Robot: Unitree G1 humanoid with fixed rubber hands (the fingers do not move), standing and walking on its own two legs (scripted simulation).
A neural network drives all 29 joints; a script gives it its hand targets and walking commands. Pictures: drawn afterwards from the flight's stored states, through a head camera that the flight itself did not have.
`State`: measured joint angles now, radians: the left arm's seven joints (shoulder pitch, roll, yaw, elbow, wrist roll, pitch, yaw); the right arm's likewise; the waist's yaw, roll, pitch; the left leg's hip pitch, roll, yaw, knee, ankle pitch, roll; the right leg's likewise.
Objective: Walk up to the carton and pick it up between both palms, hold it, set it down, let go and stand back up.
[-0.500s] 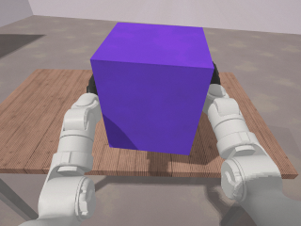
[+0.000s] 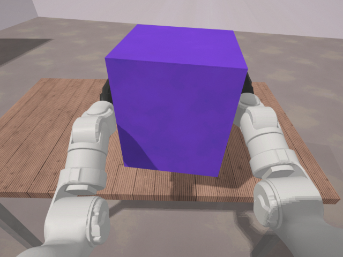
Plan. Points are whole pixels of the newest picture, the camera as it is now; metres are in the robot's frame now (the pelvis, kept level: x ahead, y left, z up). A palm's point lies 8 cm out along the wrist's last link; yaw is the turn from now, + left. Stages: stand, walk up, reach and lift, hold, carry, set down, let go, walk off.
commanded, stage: reach and lift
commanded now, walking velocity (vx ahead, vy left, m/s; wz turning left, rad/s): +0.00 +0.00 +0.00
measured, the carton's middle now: (177, 100) +0.40 +0.02 +0.22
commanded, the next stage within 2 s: hold in 0.16 s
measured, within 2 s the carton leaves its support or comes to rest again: neither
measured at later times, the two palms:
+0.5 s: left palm (104, 101) +0.38 +0.17 +0.23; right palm (247, 96) +0.41 -0.13 +0.23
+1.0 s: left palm (103, 100) +0.37 +0.17 +0.24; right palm (248, 97) +0.40 -0.13 +0.24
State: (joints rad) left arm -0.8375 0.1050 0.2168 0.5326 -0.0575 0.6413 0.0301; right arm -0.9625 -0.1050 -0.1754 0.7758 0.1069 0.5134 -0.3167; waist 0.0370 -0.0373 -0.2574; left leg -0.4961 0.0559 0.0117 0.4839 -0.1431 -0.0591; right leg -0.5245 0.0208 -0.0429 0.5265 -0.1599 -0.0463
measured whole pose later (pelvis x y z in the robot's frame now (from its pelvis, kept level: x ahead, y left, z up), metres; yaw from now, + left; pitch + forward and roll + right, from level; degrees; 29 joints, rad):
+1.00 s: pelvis -0.01 +0.00 +0.00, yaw +0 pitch +7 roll +1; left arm -0.85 0.11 0.22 0.42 -0.06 0.79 0.05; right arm -0.94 -0.11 -0.18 0.67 0.13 0.65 -0.31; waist 0.04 -0.04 -0.26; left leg -0.46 0.06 0.01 0.48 -0.14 -0.06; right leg -0.49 0.02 -0.04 0.53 -0.16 -0.05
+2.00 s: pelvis -0.01 +0.00 +0.00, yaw +0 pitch +6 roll +1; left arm -0.85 0.11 0.22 0.41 -0.06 0.79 0.06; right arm -0.95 -0.11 -0.18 0.66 0.13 0.66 -0.31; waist 0.04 -0.03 -0.26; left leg -0.46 0.05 0.01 0.48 -0.14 -0.06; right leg -0.49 0.02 -0.05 0.53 -0.16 -0.05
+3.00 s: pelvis -0.01 +0.00 +0.00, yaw +0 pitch +6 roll +1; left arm -0.85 0.10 0.22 0.41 -0.06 0.79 0.06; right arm -0.95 -0.11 -0.18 0.66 0.13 0.66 -0.31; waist 0.04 -0.02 -0.26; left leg -0.46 0.05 0.00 0.48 -0.14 -0.06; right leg -0.48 0.02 -0.05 0.53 -0.16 -0.05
